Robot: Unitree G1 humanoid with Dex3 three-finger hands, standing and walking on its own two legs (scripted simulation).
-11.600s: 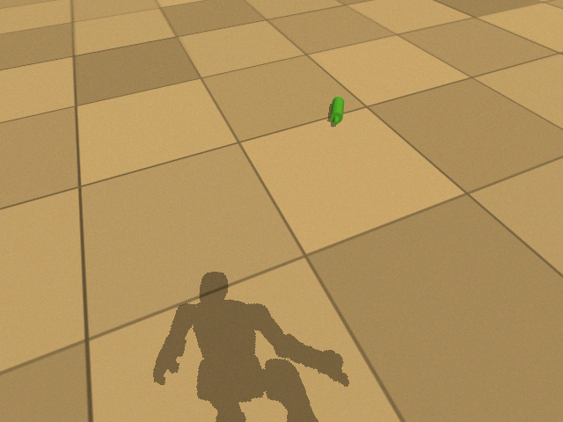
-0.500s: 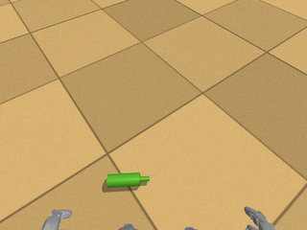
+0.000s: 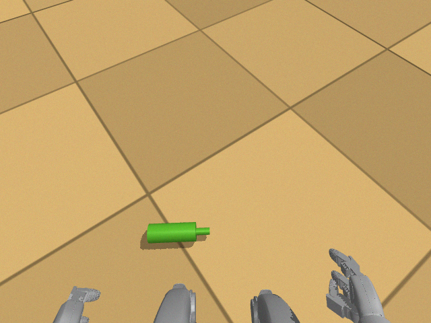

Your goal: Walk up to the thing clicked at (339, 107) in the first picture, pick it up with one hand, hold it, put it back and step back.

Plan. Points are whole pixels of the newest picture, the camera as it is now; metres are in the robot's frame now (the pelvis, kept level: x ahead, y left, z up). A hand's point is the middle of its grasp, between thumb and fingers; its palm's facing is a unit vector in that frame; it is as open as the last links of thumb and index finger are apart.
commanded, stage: rise first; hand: left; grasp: from above
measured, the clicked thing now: (179, 232) +0.46 +0.16 -0.63
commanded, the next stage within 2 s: none
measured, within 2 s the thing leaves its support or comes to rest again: neither
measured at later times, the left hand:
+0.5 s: hand (129, 274) +0.26 +0.25 -0.32, palm faces -0.44 -0.42 -0.79, open 14.2 cm
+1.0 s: hand (141, 247) +0.36 +0.25 -0.43, palm faces -0.46 -0.09 -0.88, open 14.3 cm
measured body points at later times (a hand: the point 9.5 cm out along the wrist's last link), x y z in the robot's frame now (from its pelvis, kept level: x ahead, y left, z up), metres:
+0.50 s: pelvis -0.06 -0.01 -0.17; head +0.14 -0.01 +0.24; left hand +0.28 +0.27 -0.27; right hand +0.11 -0.29 -0.29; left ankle +0.02 +0.11 -0.63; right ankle +0.00 -0.13 -0.63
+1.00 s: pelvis -0.08 +0.00 -0.28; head +0.14 +0.03 +0.12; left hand +0.38 +0.26 -0.38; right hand -0.03 -0.29 -0.40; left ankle +0.02 +0.11 -0.63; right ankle +0.00 -0.13 -0.63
